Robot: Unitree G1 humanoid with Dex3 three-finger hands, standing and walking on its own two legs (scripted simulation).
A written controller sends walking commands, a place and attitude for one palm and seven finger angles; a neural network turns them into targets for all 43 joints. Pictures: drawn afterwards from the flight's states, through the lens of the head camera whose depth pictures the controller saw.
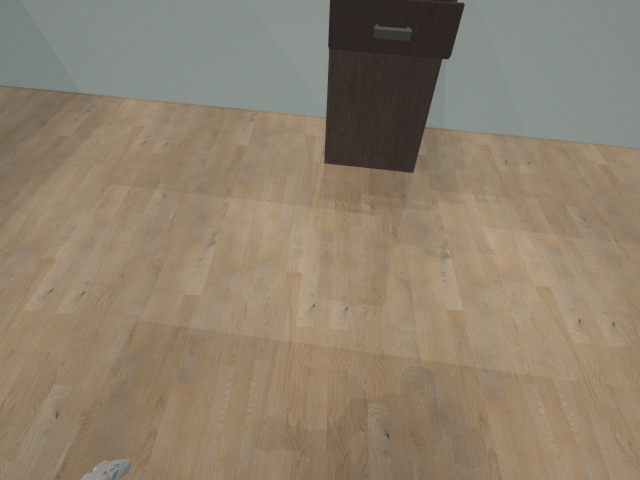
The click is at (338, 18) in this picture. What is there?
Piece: drawer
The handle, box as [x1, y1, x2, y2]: [373, 24, 411, 40]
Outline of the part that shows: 374,27 373,37 409,40 411,29 409,27 381,27 378,24 376,24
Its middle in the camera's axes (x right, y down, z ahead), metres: +0.23 -0.67 +1.25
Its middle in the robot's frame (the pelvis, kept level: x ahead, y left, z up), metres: +1.40 -0.17 +0.02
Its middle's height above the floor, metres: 0.79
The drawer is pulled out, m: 0.28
